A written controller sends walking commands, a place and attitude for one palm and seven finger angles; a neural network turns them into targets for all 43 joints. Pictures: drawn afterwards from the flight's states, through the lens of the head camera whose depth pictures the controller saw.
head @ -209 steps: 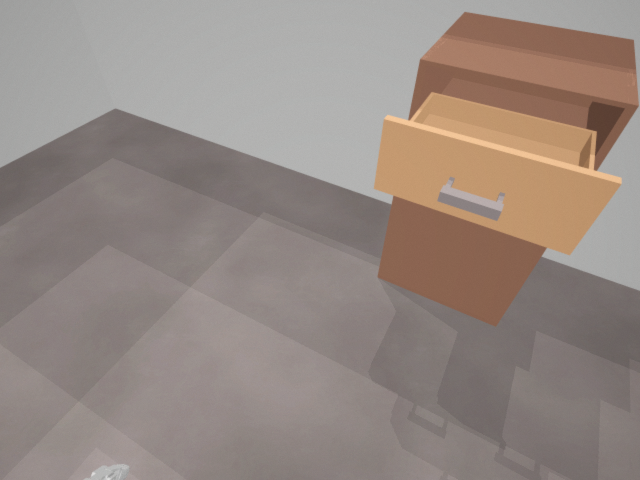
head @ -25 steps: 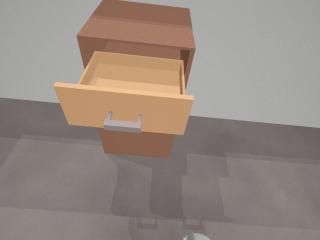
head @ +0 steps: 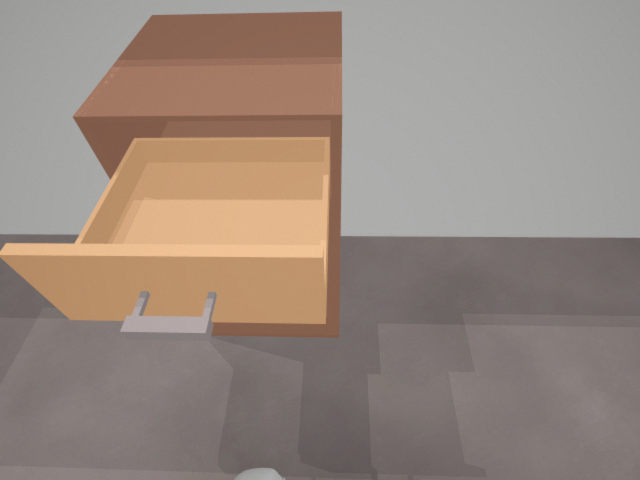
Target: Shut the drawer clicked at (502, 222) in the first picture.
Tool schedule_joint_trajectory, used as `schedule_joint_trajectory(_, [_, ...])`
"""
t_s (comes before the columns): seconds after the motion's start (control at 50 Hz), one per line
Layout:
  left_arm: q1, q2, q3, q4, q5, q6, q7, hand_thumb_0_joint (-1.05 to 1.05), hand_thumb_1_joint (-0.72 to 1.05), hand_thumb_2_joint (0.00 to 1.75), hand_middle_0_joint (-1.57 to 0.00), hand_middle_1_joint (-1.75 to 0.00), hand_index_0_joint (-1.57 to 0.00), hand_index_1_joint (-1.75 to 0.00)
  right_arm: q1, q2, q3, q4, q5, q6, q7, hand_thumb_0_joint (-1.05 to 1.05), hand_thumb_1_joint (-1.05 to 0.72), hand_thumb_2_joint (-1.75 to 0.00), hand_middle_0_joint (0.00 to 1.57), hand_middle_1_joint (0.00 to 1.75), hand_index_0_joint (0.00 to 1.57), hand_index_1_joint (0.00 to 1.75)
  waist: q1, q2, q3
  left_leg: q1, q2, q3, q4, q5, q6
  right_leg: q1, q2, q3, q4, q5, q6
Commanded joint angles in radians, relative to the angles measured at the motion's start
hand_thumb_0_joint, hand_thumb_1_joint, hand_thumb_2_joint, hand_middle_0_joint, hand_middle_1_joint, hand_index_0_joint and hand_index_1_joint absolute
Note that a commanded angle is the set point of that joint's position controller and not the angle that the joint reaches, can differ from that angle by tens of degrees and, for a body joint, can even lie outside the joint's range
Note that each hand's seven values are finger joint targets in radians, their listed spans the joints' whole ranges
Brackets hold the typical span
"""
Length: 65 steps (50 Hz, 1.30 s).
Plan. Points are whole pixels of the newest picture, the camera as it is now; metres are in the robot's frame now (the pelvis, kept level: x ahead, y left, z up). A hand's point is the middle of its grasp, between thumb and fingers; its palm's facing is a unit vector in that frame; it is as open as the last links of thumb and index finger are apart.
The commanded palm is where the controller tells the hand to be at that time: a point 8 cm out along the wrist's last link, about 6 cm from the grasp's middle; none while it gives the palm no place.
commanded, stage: come to a stop and stand still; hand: left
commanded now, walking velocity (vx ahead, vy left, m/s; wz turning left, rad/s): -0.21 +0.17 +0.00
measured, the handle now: (172, 313) +0.33 +0.23 -0.01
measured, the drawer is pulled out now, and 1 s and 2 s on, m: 0.29 0.29 0.29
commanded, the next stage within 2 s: look again from close up in 1.16 s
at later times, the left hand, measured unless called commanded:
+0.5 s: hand out of the picture -0.02 +0.28 -0.19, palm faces +0.10 -0.98 -0.19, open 7.4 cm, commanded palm none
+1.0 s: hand out of the picture -0.10 +0.23 -0.18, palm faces +0.01 -0.99 -0.16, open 7.4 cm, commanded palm none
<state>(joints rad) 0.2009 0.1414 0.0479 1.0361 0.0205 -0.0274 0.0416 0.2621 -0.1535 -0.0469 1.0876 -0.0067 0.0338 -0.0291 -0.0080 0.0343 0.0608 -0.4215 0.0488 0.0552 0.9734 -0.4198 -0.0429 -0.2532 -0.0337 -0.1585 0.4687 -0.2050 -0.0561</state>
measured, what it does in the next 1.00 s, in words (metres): walks backwards: left foot, then right foot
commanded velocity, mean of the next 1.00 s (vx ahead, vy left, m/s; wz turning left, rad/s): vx -0.01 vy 0.01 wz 0.00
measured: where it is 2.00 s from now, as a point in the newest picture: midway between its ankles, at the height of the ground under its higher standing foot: outside the picture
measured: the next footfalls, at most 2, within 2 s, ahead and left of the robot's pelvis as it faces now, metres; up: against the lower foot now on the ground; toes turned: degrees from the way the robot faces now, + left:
left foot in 0.30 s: +0.02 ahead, +0.17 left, +0.00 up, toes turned +4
right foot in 0.72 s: -0.09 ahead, -0.02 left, +0.00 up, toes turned -3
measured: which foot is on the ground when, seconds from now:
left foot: up 0.00-0.28, down 0.30-1.00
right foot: down 0.00-0.30, up 0.32-0.70, down 0.72-1.00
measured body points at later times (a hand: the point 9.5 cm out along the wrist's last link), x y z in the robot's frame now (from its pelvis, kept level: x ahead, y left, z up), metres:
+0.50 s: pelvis -0.03 +0.09 +0.00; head -0.02 +0.13 +0.45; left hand -0.02 +0.34 -0.17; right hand +0.05 -0.14 -0.13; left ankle -0.02 +0.17 -0.74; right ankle -0.07 -0.06 -0.67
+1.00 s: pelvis -0.09 +0.08 +0.00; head -0.10 +0.08 +0.45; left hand -0.10 +0.29 -0.16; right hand -0.15 -0.13 -0.16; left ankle -0.02 +0.17 -0.74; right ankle -0.13 -0.02 -0.74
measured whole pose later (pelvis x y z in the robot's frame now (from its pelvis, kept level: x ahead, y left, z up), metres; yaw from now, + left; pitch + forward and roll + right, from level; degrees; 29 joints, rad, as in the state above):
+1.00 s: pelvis -0.09 +0.08 +0.00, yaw -1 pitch -3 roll +0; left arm 0.34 0.12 0.01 1.14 0.01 0.02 0.04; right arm 0.37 -0.11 -0.01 1.19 -0.01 0.03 -0.03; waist -0.03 -0.02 0.01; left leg -0.24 -0.01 0.10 0.39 -0.12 0.04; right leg -0.08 0.02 -0.04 0.43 -0.30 -0.03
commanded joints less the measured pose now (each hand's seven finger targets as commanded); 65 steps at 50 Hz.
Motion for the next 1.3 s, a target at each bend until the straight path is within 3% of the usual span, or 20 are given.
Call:
schedule_joint_trajectory(0.0, [0.119,0.182,0.039,-0.023,0.001,0.013,0.022,0.00,0.90,0.90,-0.20,-0.30,-0.20,-0.30,0.040,-0.064,-0.028,-0.058,-0.012,0.030,0.007,0.00,-0.90,-0.90,0.20,0.30,0.20,0.30,0.034,-0.135,-0.079,-0.078,-0.001,-0.059,0.122,0.013,-0.023,0.116,-0.349,0.220,-0.105,0.777,-0.146])
schedule_joint_trajectory(0.1, [0.087,0.198,0.047,-0.054,0.013,0.023,0.027,0.00,0.90,0.90,-0.20,-0.30,-0.20,-0.30,-0.041,-0.074,-0.035,-0.116,-0.012,0.034,0.015,0.00,-0.90,-0.90,0.20,0.30,0.20,0.30,0.033,-0.192,-0.096,-0.066,-0.004,-0.070,0.064,0.007,-0.028,0.106,-0.336,0.216,-0.092,0.664,-0.144])
schedule_joint_trajectory(0.22, [0.056,0.223,0.053,-0.072,0.016,0.039,0.004,0.00,0.90,0.90,-0.20,-0.30,-0.20,-0.30,-0.023,-0.071,-0.025,-0.126,-0.001,-0.008,0.015,0.00,-0.90,-0.90,0.20,0.30,0.20,0.30,0.018,-0.240,-0.132,0.190,-0.040,0.012,-0.394,0.121,-0.007,0.045,-0.261,0.203,-0.041,0.364,-0.079])
schedule_joint_trajectory(0.24, [0.047,0.215,0.053,-0.072,0.009,0.043,0.001,0.00,0.90,0.90,-0.20,-0.30,-0.20,-0.30,0.017,-0.082,-0.024,-0.112,-0.002,-0.017,0.015,0.00,-0.90,-0.90,0.20,0.30,0.20,0.30,-0.004,-0.198,-0.143,0.282,-0.033,0.015,-0.523,0.237,-0.003,0.002,-0.230,0.186,0.001,0.268,-0.041])
schedule_joint_trajectory(0.26, [0.066,0.175,0.042,-0.074,0.002,0.049,-0.002,0.00,0.90,0.90,-0.20,-0.30,-0.20,-0.30,0.037,-0.128,-0.030,-0.108,-0.005,-0.028,0.013,0.00,-0.90,-0.90,0.20,0.30,0.20,0.30,-0.006,-0.051,-0.164,0.369,0.048,-0.051,-0.599,0.339,0.013,-0.053,-0.166,0.141,0.099,0.110,0.006])
schedule_joint_trajectory(0.28, [0.096,0.113,0.028,-0.085,-0.005,0.055,-0.005,0.00,0.90,0.90,-0.20,-0.30,-0.20,-0.30,0.014,-0.210,-0.042,-0.130,-0.014,-0.035,0.010,0.00,-0.90,-0.90,0.20,0.30,0.20,0.30,0.006,0.233,-0.139,0.337,0.259,-0.293,-0.665,0.562,0.085,-0.171,-0.046,0.062,0.222,-0.224,0.071])
schedule_joint_trajectory(0.3, [0.091,0.110,0.022,-0.089,0.001,0.063,0.001,0.00,0.90,0.90,-0.20,-0.30,-0.20,-0.30,-0.028,-0.236,-0.040,-0.153,-0.014,-0.024,0.008,0.00,-0.90,-0.90,0.20,0.30,0.20,0.30,0.008,0.255,-0.116,0.223,0.328,-0.312,-0.674,0.691,0.174,-0.136,-0.015,0.119,0.371,-0.390,0.079])
schedule_joint_trajectory(0.32, [0.073,0.111,0.023,-0.081,0.001,0.070,0.004,0.00,0.90,0.90,-0.20,-0.30,-0.20,-0.30,-0.071,-0.211,-0.030,-0.158,-0.020,-0.025,-0.001,0.00,-0.90,-0.90,0.20,0.30,0.20,0.30,0.015,0.190,-0.073,0.139,0.311,-0.278,-0.701,0.647,0.204,-0.120,-0.021,0.171,0.464,-0.372,0.077])
schedule_joint_trajectory(0.34, [0.083,0.110,0.025,-0.058,0.003,0.075,0.004,0.00,0.90,0.90,-0.20,-0.30,-0.20,-0.30,-0.105,-0.178,-0.021,-0.152,-0.020,-0.031,-0.012,0.00,-0.90,-0.90,0.20,0.30,0.20,0.30,0.032,0.220,-0.050,0.132,0.253,-0.235,-0.714,0.608,0.191,-0.130,-0.016,0.203,0.512,-0.317,0.075])
schedule_joint_trajectory(0.42, [0.132,0.121,0.026,-0.010,0.003,0.067,-0.005,0.00,0.90,0.90,-0.20,-0.30,-0.20,-0.30,-0.108,-0.131,0.001,-0.144,-0.011,-0.038,-0.018,0.00,-0.90,-0.90,0.20,0.30,0.20,0.30,0.050,0.106,-0.036,0.210,0.167,-0.134,-0.695,0.576,0.174,-0.168,-0.003,0.205,0.587,-0.192,0.082])
schedule_joint_trajectory(0.6, [0.112,0.091,-0.005,0.009,0.001,0.068,-0.003,0.00,0.90,0.90,-0.20,-0.30,-0.20,-0.30,0.006,-0.130,-0.010,-0.064,-0.010,-0.038,-0.017,0.00,-0.90,-0.90,0.20,0.30,0.20,0.30,-0.001,0.070,-0.063,0.325,0.205,-0.254,-0.760,0.355,0.208,-0.037,-0.019,0.162,0.169,-0.260,0.076])
schedule_joint_trajectory(0.66, [0.189,0.080,-0.008,0.051,0.000,0.061,-0.001,0.00,0.90,0.90,-0.20,-0.30,-0.20,-0.30,0.001,-0.130,-0.010,-0.045,-0.006,-0.037,-0.012,0.00,-0.90,-0.90,0.20,0.30,0.20,0.30,0.027,0.032,-0.067,0.256,0.157,-0.229,-0.767,0.201,0.153,0.094,-0.014,0.138,-0.048,-0.112,0.060])
schedule_joint_trajectory(0.7, [0.204,0.110,-0.008,0.069,0.002,0.048,0.004,0.00,0.90,0.90,-0.20,-0.30,-0.20,-0.30,0.007,-0.094,-0.003,-0.030,0.003,-0.037,-0.006,0.00,-0.90,-0.90,0.20,0.30,0.20,0.30,0.022,-0.029,-0.030,0.167,0.083,-0.168,-0.736,0.158,0.080,0.167,-0.063,0.210,-0.170,-0.029,0.027])
schedule_joint_trajectory(0.74, [0.179,0.126,-0.014,0.068,-0.002,0.041,0.001,0.00,0.90,0.90,-0.20,-0.30,-0.20,-0.30,0.019,-0.068,0.008,-0.019,0.002,-0.036,0.000,0.00,-0.90,-0.90,0.20,0.30,0.20,0.30,0.000,-0.055,0.009,0.239,0.019,-0.101,-0.695,0.167,0.035,0.027,-0.131,0.263,-0.209,-0.134,-0.011])
schedule_joint_trajectory(0.8, [0.122,0.097,-0.026,0.060,-0.010,0.027,0.000,0.00,0.90,0.90,-0.20,-0.30,-0.20,-0.30,0.071,-0.061,0.011,0.023,-0.003,-0.028,0.001,0.00,-0.90,-0.90,0.20,0.30,0.20,0.30,-0.025,-0.214,0.046,0.328,0.030,-0.082,-0.627,0.241,0.057,-0.085,-0.111,0.261,-0.259,-0.199,0.003])
schedule_joint_trajectory(0.98, [0.209,0.063,-0.026,0.078,-0.012,0.038,0.003,0.00,0.90,0.90,-0.20,-0.30,-0.20,-0.30,0.138,-0.031,0.022,0.069,-0.008,-0.020,-0.005,0.00,-0.90,-0.90,0.20,0.30,0.20,0.30,-0.005,-0.006,0.123,0.201,0.033,-0.114,-0.686,0.090,0.062,-0.086,-0.065,0.243,-0.205,-0.272,0.009])
schedule_joint_trajectory(1.22, [0.270,0.008,-0.036,0.099,-0.013,0.025,0.007,0.00,0.90,0.90,-0.20,-0.30,-0.20,-0.30,0.166,-0.002,0.018,0.078,-0.002,-0.035,-0.016,0.00,-0.90,-0.90,0.20,0.30,0.20,0.30,0.001,-0.034,0.054,0.232,0.049,-0.118,-0.666,0.176,0.070,-0.049,-0.054,0.237,-0.174,-0.148,0.009])
schedule_joint_trajectory(1.24, [0.291,0.046,-0.055,0.091,0.017,-0.022,0.030,0.00,0.90,0.90,-0.20,-0.30,-0.20,-0.30,0.028,-0.048,0.037,-0.007,-0.008,-0.058,0.008,0.00,-0.90,-0.90,0.20,0.30,0.20,0.30,0.047,-0.033,0.129,0.105,0.034,-0.086,-0.423,0.256,0.043,-0.060,-0.094,0.283,-0.206,0.116,0.013])
schedule_joint_trajectory(1.26, [0.231,0.089,-0.046,0.040,0.006,-0.029,0.024,0.00,0.90,0.90,-0.20,-0.30,-0.20,-0.30,0.108,-0.009,0.030,-0.033,-0.008,-0.048,0.020,0.00,-0.90,-0.90,0.20,0.30,0.20,0.30,-0.043,-0.062,0.064,0.133,0.020,-0.069,-0.393,0.141,0.047,-0.110,-0.147,0.299,-0.247,-0.166,-0.020])
schedule_joint_trajectory(1.28, [0.192,0.082,-0.041,0.018,0.003,-0.024,0.018,0.00,0.90,0.90,-0.20,-0.30,-0.20,-0.30,0.135,-0.004,0.026,-0.012,-0.015,-0.037,0.022,0.00,-0.90,-0.90,0.20,0.30,0.20,0.30,-0.053,-0.024,0.073,0.143,-0.001,-0.052,-0.365,0.123,0.050,-0.151,-0.143,0.306,-0.250,-0.302,-0.044])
